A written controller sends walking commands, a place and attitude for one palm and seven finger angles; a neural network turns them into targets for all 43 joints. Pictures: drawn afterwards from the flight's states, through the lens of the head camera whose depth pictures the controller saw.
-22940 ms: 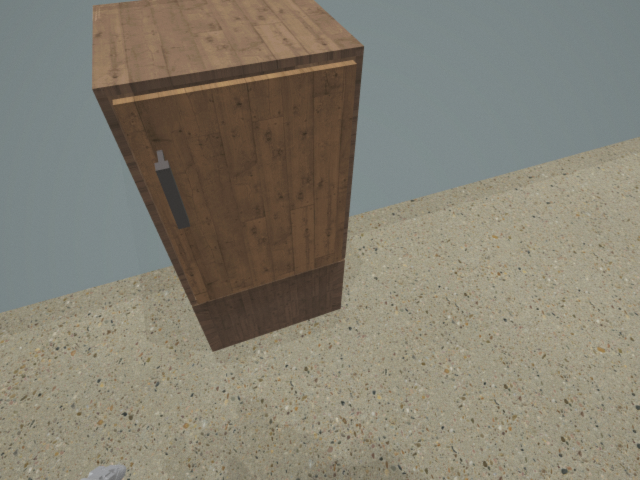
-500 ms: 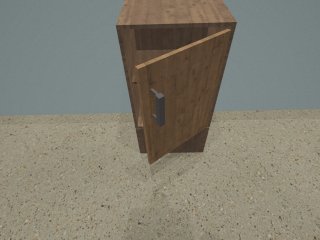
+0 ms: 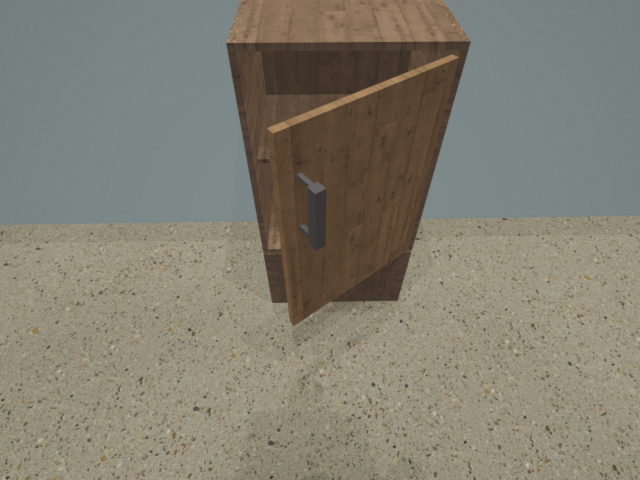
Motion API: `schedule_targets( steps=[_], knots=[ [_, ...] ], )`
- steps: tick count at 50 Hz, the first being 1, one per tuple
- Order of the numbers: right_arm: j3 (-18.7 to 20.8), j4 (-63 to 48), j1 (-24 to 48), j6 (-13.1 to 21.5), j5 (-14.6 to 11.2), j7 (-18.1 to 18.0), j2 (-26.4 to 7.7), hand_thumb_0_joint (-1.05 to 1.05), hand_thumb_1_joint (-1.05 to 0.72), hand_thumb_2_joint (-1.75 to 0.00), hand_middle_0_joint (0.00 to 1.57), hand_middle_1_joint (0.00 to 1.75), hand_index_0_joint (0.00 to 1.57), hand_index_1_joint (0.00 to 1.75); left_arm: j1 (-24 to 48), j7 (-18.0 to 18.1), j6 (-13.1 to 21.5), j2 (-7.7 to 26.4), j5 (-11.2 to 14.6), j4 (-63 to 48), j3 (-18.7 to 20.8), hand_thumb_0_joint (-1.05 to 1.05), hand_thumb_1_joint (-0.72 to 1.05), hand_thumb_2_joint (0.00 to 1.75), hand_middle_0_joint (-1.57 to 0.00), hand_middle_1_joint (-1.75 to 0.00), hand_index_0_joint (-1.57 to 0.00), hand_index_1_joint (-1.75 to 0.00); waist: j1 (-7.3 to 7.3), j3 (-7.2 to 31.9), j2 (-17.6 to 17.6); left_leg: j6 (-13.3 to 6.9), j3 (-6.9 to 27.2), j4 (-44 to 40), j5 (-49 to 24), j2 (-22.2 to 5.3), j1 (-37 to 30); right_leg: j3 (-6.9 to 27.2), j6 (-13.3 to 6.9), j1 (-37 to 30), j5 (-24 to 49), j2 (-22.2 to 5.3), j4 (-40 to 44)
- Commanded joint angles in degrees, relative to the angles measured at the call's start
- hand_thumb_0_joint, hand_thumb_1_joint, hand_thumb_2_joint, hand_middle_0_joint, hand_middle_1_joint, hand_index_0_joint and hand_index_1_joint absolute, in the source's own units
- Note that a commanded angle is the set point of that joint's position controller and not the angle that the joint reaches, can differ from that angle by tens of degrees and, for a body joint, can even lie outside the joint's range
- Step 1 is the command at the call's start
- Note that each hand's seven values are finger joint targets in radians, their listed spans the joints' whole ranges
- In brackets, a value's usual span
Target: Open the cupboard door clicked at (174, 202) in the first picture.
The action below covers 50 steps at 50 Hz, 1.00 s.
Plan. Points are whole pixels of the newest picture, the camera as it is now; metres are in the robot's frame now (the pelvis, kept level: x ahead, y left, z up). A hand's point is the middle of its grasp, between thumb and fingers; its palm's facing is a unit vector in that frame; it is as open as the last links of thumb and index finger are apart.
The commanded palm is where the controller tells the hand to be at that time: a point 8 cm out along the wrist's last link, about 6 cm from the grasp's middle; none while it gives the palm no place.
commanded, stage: look to check the result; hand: left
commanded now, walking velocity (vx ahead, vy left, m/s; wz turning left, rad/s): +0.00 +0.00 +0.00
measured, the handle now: (310, 212) +0.56 +0.05 -0.03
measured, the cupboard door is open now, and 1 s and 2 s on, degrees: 36 36 36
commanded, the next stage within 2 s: walk to a spot facing it in 0.48 s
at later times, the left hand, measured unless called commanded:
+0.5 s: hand out of the picture -0.01 +0.15 -0.17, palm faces +0.05 -0.99 -0.16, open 7.4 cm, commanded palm none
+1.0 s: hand out of the picture +0.06 +0.18 -0.18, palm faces -0.07 -0.97 -0.24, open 7.4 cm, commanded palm none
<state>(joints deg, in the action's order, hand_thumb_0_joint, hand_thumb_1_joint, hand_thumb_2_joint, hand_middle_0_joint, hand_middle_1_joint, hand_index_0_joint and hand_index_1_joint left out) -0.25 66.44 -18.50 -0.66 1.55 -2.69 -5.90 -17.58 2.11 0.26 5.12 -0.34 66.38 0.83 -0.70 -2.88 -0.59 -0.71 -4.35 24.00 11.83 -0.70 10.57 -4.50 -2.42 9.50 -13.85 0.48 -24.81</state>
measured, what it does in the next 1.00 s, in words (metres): stands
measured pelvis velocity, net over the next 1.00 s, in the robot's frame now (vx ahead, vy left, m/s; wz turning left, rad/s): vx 0.01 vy -0.01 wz -0.16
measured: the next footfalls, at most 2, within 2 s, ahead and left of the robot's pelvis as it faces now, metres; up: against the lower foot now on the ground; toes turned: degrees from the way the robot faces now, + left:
left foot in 1.58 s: +0.13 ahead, +0.10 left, +0.00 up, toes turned -31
right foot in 1.92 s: -0.02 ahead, -0.13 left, +0.00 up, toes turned -45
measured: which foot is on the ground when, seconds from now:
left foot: down 0.00-1.00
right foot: down 0.00-1.00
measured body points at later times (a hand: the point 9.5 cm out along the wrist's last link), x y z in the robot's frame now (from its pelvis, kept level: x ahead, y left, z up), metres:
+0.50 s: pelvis +0.01 +0.00 +0.00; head +0.02 -0.01 +0.45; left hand -0.01 +0.20 -0.16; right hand +0.00 -0.20 -0.17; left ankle +0.01 +0.11 -0.74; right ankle +0.00 -0.09 -0.74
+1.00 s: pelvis +0.01 -0.01 -0.02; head +0.05 -0.04 +0.43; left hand +0.06 +0.23 -0.16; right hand +0.00 -0.25 -0.18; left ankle +0.01 +0.11 -0.74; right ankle +0.00 -0.09 -0.74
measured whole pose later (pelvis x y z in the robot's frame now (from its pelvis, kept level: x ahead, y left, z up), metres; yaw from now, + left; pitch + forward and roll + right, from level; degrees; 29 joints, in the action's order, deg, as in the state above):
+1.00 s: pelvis +0.01 -0.01 -0.02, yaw -9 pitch +0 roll +2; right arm 3.4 58.5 -12.8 -2.0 2.0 -3.0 -10.5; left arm -13.5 -0.3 -3.3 9.5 -1.5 58.2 5.3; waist 0.8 -5.6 -0.1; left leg 0.4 -12.9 34.6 19.4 -4.3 14.5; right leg -0.1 -1.8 18.9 -21.1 1.6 -39.7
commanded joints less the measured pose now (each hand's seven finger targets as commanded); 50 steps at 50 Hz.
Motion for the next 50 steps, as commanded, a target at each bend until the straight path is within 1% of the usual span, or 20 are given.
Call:
schedule_targets(
  steps=[1, 3, 12, 18, 19, 21, 22, 27, 28, 31, 35, 37, 40, 43, 44, 45, 47, 48, 49, 50],
  knots=[
    [0.6, -1.0, -4.5, 0.7, -0.2, 0.0, -3.8, 0.00, -0.90, -0.90, 0.20, 0.30, 0.20, 0.30, -4.4, 0.4, 0.6, 5.0, 0.0, -0.7, 0.7, 0.00, 0.90, 0.90, -0.20, -0.30, -0.20, -0.30, 0.37, -2.5, 0.8, -1.5, 5.5, -4.8, -3.2, -4.8, 0.3, 6.4, -0.4, 2.7, 3.2, -6.3, 6.2],
    [0.6, -1.1, -4.1, 0.6, -0.3, 0.0, -4.1, 0.00, -0.90, -0.90, 0.20, 0.30, 0.20, 0.30, -4.5, 0.5, 0.6, 5.2, 0.0, -0.8, 0.6, 0.00, 0.90, 0.90, -0.20, -0.30, -0.20, -0.30, 0.40, -3.1, -0.1, -1.4, 5.5, -4.6, -2.9, -4.8, 0.1, 6.5, -0.4, 3.2, 2.8, -6.2, 6.5],
    [0.5, -1.0, -3.4, 0.8, -0.2, 0.0, -4.2, 0.00, -0.90, -0.90, 0.20, 0.30, 0.20, 0.30, -4.1, 0.4, 0.8, 5.3, 0.0, -0.9, 0.6, 0.00, 0.90, 0.90, -0.20, -0.30, -0.20, -0.30, 0.30, -2.3, 1.1, -1.4, 5.6, -4.8, -4.5, -4.8, -0.5, 6.4, -0.2, 2.1, 4.5, -6.4, 6.5],
    [0.5, -1.0, -2.6, 0.8, -0.3, 0.0, -4.6, 0.00, -0.90, -0.90, 0.20, 0.30, 0.20, 0.30, -4.3, 0.5, 0.9, 5.6, 0.0, -1.0, 0.5, 0.00, 0.90, 0.90, -0.20, -0.30, -0.20, -0.30, 0.48, -2.8, -0.1, -1.3, 5.5, -4.8, -6.1, -4.9, -1.2, 6.4, -0.1, 2.3, 6.0, -6.4, 6.6],
    [0.5, -0.8, -2.6, 0.8, -0.3, 0.1, -4.4, 0.00, -0.90, -0.90, 0.20, 0.30, 0.20, 0.30, -3.9, 0.4, 0.8, 5.6, 0.0, -0.9, 0.5, 0.00, 0.90, 0.90, -0.20, -0.30, -0.20, -0.30, 0.29, -2.9, 0.7, -1.3, 5.6, -5.1, -5.6, -5.0, -1.0, 6.3, -0.1, 2.1, 5.6, -6.5, 6.7],
    [0.4, -0.8, -2.6, 0.8, -0.2, 0.1, -4.5, 0.00, -0.90, -0.90, 0.20, 0.30, 0.20, 0.30, -4.0, 0.4, 0.8, 5.7, 0.0, -0.9, 0.5, 0.00, 0.90, 0.90, -0.20, -0.30, -0.20, -0.30, 0.26, -3.0, 0.0, -1.2, 5.5, -5.2, -5.0, -4.8, -0.8, 6.5, -0.1, 2.0, 5.3, -6.5, 6.9],
    [0.4, -0.8, -2.7, 0.8, -0.2, 0.1, -4.6, 0.00, -0.90, -0.90, 0.20, 0.30, 0.20, 0.30, -3.9, 0.4, 0.8, 5.7, 0.0, -0.9, 0.5, 0.00, 0.90, 0.90, -0.20, -0.30, -0.20, -0.30, 0.27, -2.8, 1.2, -1.2, 5.5, -5.2, -4.8, -4.9, -0.8, 6.5, -0.1, 1.7, 5.1, -6.4, 6.9],
    [0.4, -0.8, -2.5, 1.0, -0.2, 0.0, -4.8, 0.00, -0.90, -0.90, 0.20, 0.30, 0.20, 0.30, -4.1, 0.4, 1.0, 5.7, 0.0, -0.9, 0.4, 0.00, 0.90, 0.90, -0.20, -0.30, -0.20, -0.30, 0.32, -1.8, 0.4, -1.2, 5.4, -5.1, -6.1, -4.9, -1.5, 6.6, -0.1, 0.9, 6.5, -6.5, 6.9],
    [0.4, -0.9, -2.4, 1.0, -0.3, 0.0, -5.1, 0.00, -0.90, -0.90, 0.20, 0.30, 0.20, 0.30, -4.0, 0.4, 1.0, 6.0, 0.0, -0.9, 0.5, 0.00, 0.90, 0.90, -0.20, -0.30, -0.20, -0.30, 0.47, -2.2, 0.9, -1.3, 5.6, -5.1, -6.5, -5.0, -1.5, 6.4, -0.1, 1.2, 6.7, -6.4, 6.7],
    [0.6, -0.7, -2.1, 0.9, -0.2, -0.1, -4.9, 0.00, -0.90, -0.90, 0.20, 0.30, 0.20, 0.30, -4.1, 0.4, 0.7, 5.8, 0.0, -1.0, 0.6, 0.00, 0.90, 0.90, -0.20, -0.30, -0.20, -0.30, 0.45, -2.5, 0.0, -1.2, 5.1, -4.7, -6.8, -5.2, -2.2, 6.9, -0.2, 1.9, 7.5, -6.4, 6.5],
    [2.0, -1.9, -1.8, -0.2, -0.2, -0.6, -6.7, 0.00, -0.90, -0.90, 0.20, 0.30, 0.20, 0.30, -2.1, -0.1, -0.6, 7.7, -0.5, -3.0, 2.5, 0.00, 0.90, 0.90, -0.20, -0.30, -0.20, -0.30, 0.07, -3.1, 0.7, -1.2, 2.7, -1.2, -3.4, -6.4, -1.2, 8.8, -0.9, 5.4, 8.2, -6.2, 3.4],
    [2.9, -3.6, -1.0, -0.6, -0.2, -0.8, -7.5, 0.00, -0.90, -0.90, 0.20, 0.30, 0.20, 0.30, -1.5, -0.4, -1.2, 8.1, -0.7, -4.5, 3.4, 0.00, 0.90, 0.90, -0.20, -0.30, -0.20, -0.30, 0.00, -1.8, 1.2, -1.3, 2.0, 0.2, -1.9, -7.2, -1.2, 10.1, -1.3, 7.0, 8.7, -5.8, 1.5],
    [3.9, -5.9, 0.1, -0.7, -0.1, -0.9, -8.8, 0.00, -0.90, -0.90, 0.20, 0.30, 0.20, 0.30, 0.2, -0.9, -1.8, 8.7, -1.0, -7.0, 4.3, 0.00, 0.90, 0.90, -0.20, -0.30, -0.20, -0.30, -0.03, -1.0, -0.9, -2.0, 2.7, 0.0, 0.8, -9.3, -0.7, 10.7, -1.2, 9.5, 7.4, -4.3, -1.7],
    [4.7, -8.2, 1.4, -0.6, -0.1, -0.9, -10.9, 0.00, -0.90, -0.90, 0.20, 0.30, 0.20, 0.30, 0.9, -1.4, -2.1, 8.7, -1.1, -9.0, 4.8, 0.00, 0.90, 0.90, -0.20, -0.30, -0.20, -0.30, 0.49, 0.7, -2.9, -3.3, 4.5, -0.8, 1.9, -12.5, -1.3, 9.9, -0.5, 11.6, 6.3, -2.1, -6.7],
    [5.1, -8.8, 1.5, -0.6, 0.0, -0.9, -11.6, 0.00, -0.90, -0.90, 0.20, 0.30, 0.20, 0.30, 1.4, -1.6, -2.2, 8.8, -1.2, -9.6, 5.0, 0.00, 0.90, 0.90, -0.20, -0.30, -0.20, -0.30, 0.46, 1.1, -4.4, -4.1, 5.5, -1.6, 2.6, -14.1, -1.0, 9.2, -0.3, 12.2, 5.2, -1.5, -9.2],
    [5.3, -9.5, 2.0, -0.5, 0.1, -0.9, -12.4, 0.00, -0.90, -0.90, 0.20, 0.30, 0.20, 0.30, 1.6, -1.8, -2.3, 8.7, -1.2, -10.3, 5.1, 0.00, 0.90, 0.90, -0.20, -0.30, -0.20, -0.30, 0.74, 1.3, -6.1, -5.0, 6.5, -2.7, 2.7, -16.2, -0.4, 8.2, 0.0, 12.5, 2.9, -0.6, -12.8],
    [5.6, -10.9, 3.3, -0.3, 0.4, -0.6, -13.7, 0.00, -0.90, -0.90, 0.20, 0.30, 0.20, 0.30, 2.4, -2.3, -2.6, 8.1, -1.2, -11.6, 5.2, 0.00, 0.90, 0.90, -0.20, -0.30, -0.20, -0.30, 1.15, 1.3, -9.4, -7.3, 7.3, -4.1, -0.9, -20.2, 0.2, 4.1, 1.1, 12.9, -8.3, -0.1, -18.8],
    [5.6, -11.5, 3.7, -0.3, 0.5, -0.5, -13.6, 0.00, -0.90, -0.90, 0.20, 0.30, 0.20, 0.30, 2.6, -2.4, -2.6, 8.0, -1.3, -11.9, 5.3, 0.00, 0.90, 0.90, -0.20, -0.30, -0.20, -0.30, 1.42, 1.5, -8.1, -7.7, 6.8, -2.8, -3.7, -20.8, 0.8, 3.7, 1.3, 11.6, -10.0, -0.6, -18.8],
    [5.6, -12.4, 5.1, -0.3, 0.6, -0.4, -14.2, 0.00, -0.90, -0.90, 0.20, 0.30, 0.20, 0.30, 1.7, -2.6, -2.6, 8.4, -1.2, -12.1, 5.4, 0.00, 0.90, 0.90, -0.20, -0.30, -0.20, -0.30, 2.33, 0.8, -7.0, -6.8, 4.4, -0.4, -5.2, -20.3, 3.1, 3.5, 1.3, 9.2, -8.2, -1.2, -16.1],
    [5.5, -13.2, 6.8, -0.5, 0.5, -0.3, -14.3, 0.00, -0.90, -0.90, 0.20, 0.30, 0.20, 0.30, -0.3, -2.6, -2.4, 9.0, -1.3, -11.8, 5.6, 0.00, 0.90, 0.90, -0.20, -0.30, -0.20, -0.30, 3.83, 0.0, -3.6, -4.5, 1.2, 4.9, -4.2, -17.4, 5.9, 4.8, 0.9, 5.8, -1.3, -1.5, -9.5]
  ],
)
